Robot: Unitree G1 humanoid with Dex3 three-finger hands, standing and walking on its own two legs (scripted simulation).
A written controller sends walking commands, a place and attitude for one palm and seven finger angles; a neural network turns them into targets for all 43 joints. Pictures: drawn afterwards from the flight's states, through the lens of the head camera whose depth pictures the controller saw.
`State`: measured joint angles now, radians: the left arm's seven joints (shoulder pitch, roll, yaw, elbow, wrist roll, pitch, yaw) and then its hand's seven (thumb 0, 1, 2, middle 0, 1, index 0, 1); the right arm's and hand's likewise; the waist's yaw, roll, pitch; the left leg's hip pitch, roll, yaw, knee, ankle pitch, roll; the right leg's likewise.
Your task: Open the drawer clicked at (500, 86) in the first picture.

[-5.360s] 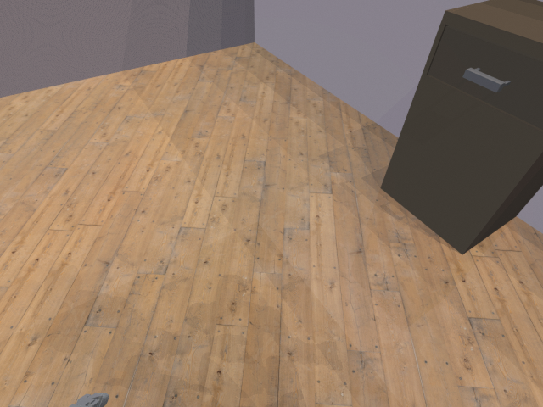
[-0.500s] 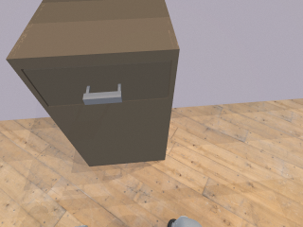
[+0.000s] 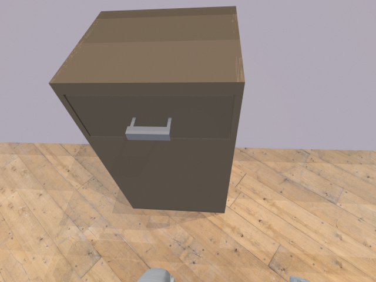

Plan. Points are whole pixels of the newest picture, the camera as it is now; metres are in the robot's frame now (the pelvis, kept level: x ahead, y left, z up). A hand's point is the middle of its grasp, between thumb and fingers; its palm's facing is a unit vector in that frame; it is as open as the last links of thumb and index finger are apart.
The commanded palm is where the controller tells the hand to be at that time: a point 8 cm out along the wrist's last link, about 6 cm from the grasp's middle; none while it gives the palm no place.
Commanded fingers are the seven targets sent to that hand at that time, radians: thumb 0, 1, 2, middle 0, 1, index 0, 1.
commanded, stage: come to a stop and stand still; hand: left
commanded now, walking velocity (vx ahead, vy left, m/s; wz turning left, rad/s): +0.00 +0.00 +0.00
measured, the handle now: (150, 127) +0.52 +0.17 -0.02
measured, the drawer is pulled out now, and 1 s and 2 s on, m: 0.00 0.00 0.00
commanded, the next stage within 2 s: look again from close up in 0.96 s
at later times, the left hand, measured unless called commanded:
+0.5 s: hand out of the picture -0.07 +0.27 -0.17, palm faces +0.02 -0.97 -0.24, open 7.4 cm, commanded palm none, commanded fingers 0.00 0.90 0.90 -0.20 -0.30 -0.20 -0.30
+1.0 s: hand out of the picture -0.13 +0.28 -0.18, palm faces +0.06 -0.98 -0.17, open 7.4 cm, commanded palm none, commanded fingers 0.00 0.90 0.90 -0.20 -0.30 -0.20 -0.30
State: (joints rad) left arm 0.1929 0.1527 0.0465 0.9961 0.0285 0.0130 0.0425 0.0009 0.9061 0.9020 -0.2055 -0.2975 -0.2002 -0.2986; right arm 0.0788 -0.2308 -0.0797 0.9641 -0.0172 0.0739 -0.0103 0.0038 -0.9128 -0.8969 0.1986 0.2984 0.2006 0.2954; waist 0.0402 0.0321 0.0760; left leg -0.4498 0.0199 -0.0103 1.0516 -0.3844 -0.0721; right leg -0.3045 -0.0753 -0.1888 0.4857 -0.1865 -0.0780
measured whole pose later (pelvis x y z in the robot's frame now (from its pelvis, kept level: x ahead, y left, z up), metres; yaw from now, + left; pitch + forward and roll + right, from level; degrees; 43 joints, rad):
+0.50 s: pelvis -0.09 +0.10 -0.01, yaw +0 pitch -2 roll +0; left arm 0.31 0.14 0.00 0.99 0.02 0.02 0.02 0.01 0.90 0.90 -0.20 -0.30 -0.20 -0.30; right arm 0.30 -0.19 -0.01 0.97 -0.01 0.04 -0.01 0.01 -0.92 -0.90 0.20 0.30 0.20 0.30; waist 0.00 0.06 0.04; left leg -0.27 -0.06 0.10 0.53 -0.23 0.08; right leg -0.29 0.00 0.00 0.57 -0.25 -0.02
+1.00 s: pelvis -0.11 +0.12 +0.00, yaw +1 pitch -3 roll -1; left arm 0.35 0.12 0.00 1.07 0.02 0.01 0.02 0.01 0.91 0.90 -0.20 -0.30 -0.20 -0.30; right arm 0.29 -0.17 -0.01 1.06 -0.01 0.02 -0.02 0.01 -0.91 -0.90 0.20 0.30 0.20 0.30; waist 0.00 0.03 0.01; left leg -0.25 -0.08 0.09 0.41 -0.15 0.10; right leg -0.27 -0.01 0.02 0.48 -0.24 -0.02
